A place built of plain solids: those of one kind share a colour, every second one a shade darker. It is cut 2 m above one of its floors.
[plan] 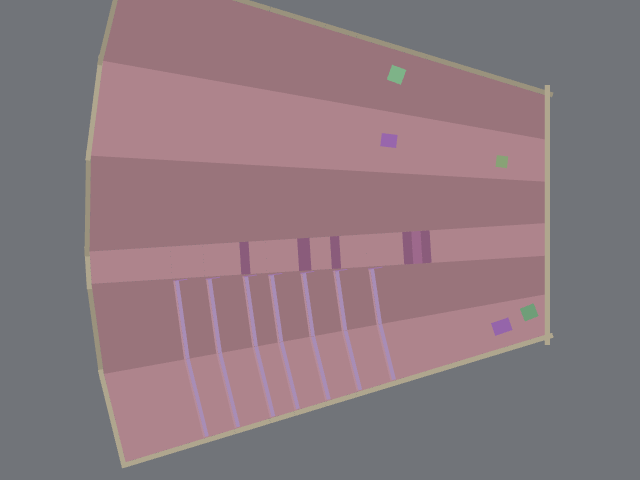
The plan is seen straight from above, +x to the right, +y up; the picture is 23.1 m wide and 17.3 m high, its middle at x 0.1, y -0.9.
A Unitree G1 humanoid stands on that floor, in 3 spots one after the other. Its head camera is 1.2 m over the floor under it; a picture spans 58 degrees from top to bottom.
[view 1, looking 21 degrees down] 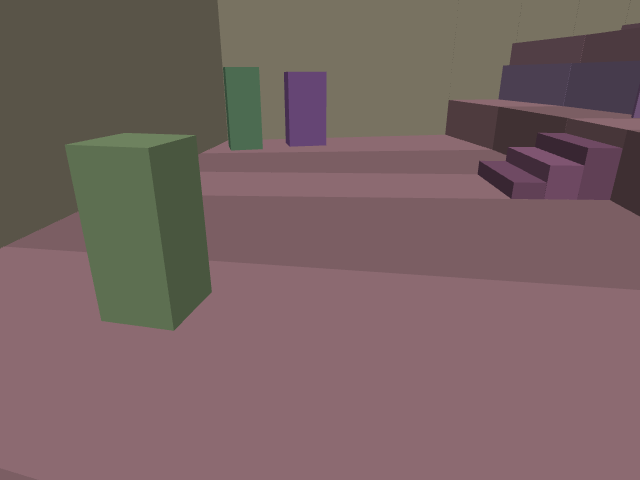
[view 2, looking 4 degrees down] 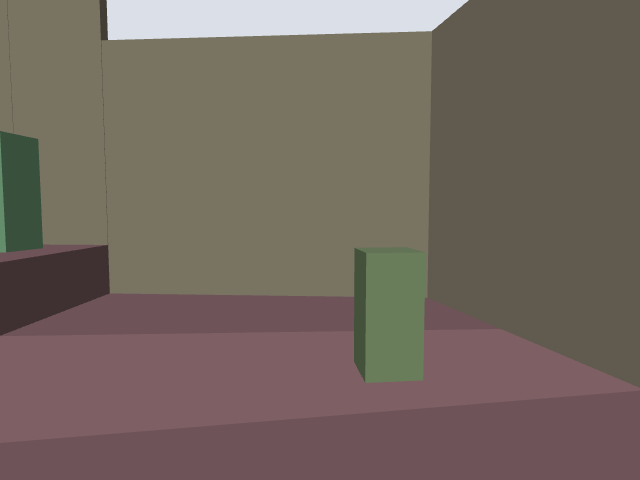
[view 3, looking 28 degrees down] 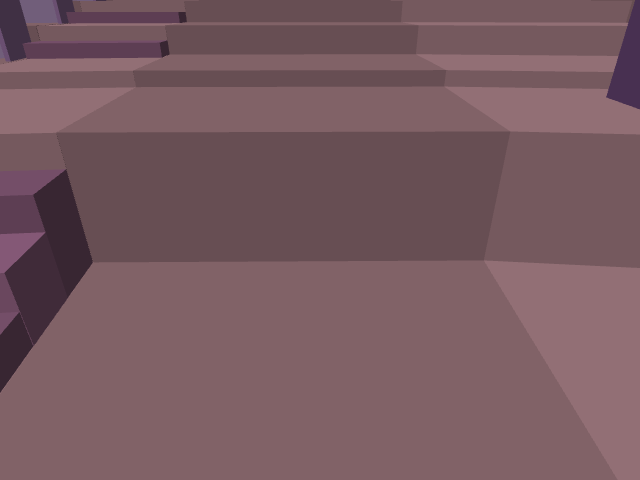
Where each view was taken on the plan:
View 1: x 5.55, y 3.93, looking -84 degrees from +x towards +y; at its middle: floor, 3.35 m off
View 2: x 5.46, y -1.05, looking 77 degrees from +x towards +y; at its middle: wall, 5.96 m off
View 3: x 5.10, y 0.54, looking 178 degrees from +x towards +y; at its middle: floor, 2.28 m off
